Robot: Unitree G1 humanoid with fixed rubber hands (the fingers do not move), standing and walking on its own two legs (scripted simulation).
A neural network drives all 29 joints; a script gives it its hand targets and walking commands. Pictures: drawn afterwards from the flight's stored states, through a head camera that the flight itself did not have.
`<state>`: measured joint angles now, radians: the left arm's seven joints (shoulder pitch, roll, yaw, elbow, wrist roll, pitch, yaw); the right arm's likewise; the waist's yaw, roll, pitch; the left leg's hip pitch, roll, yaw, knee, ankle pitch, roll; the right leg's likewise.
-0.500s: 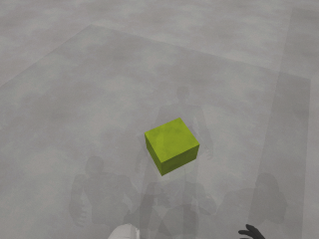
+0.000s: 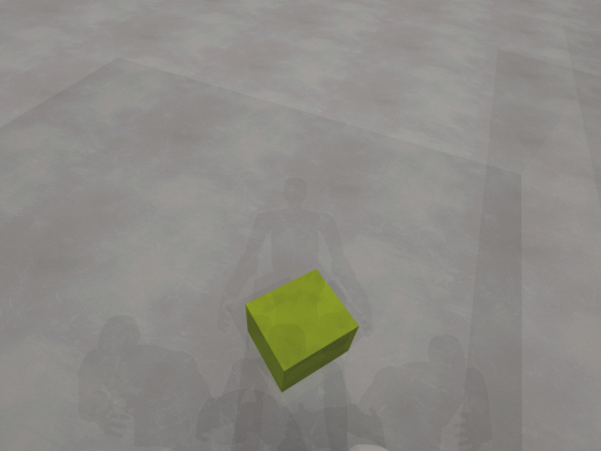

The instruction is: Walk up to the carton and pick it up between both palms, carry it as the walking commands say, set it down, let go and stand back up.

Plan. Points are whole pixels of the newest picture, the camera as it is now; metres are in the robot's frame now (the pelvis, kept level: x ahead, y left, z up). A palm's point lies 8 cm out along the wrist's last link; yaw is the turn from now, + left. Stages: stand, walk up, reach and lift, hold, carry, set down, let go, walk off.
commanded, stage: walk up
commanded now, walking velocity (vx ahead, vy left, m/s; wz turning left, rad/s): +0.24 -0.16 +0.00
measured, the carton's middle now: (299, 328) +0.59 -0.04 -0.67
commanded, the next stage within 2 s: none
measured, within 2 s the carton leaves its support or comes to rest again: neither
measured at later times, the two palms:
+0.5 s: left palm out of the picture +0.09 +0.21 -0.13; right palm (489, 417) +0.20 -0.29 -0.12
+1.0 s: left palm out of the picture +0.11 +0.21 -0.14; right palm out of the picture +0.12 -0.31 -0.12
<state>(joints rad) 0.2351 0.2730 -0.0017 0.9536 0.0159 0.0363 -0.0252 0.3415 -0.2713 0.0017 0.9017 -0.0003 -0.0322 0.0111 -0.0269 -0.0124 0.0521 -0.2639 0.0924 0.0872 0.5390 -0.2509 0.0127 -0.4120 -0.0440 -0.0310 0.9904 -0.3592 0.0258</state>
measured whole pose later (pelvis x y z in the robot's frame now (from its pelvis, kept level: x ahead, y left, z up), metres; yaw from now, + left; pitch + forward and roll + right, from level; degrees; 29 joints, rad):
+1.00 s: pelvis +0.08 -0.05 +0.00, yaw +4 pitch -1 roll -1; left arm 0.26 0.28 0.00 0.93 0.03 0.04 -0.02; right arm 0.29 -0.25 0.00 0.94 0.00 0.03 -0.02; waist -0.01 -0.03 0.05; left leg -0.30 0.07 0.01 0.50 -0.19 0.00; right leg -0.29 -0.03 -0.04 0.83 -0.43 0.02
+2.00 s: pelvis +0.24 -0.23 -0.01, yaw +24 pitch +1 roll +2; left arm 0.21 0.21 0.00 0.84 0.02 0.05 0.00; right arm 0.27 -0.25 0.00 0.94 0.00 0.06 -0.04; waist -0.02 0.00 0.05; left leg -0.45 0.06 -0.04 1.10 -0.45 -0.11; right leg -0.30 -0.04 -0.21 0.65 -0.37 -0.08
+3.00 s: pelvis +0.21 -0.28 -0.01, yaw +33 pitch -1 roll -1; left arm 0.28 0.22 0.00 0.88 0.01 0.03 0.01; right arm 0.19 -0.25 0.00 0.91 0.00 0.02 0.01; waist 0.01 0.00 0.05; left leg -0.34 0.05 -0.05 0.69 -0.33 -0.08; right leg -0.22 -0.05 -0.25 0.57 -0.33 -0.05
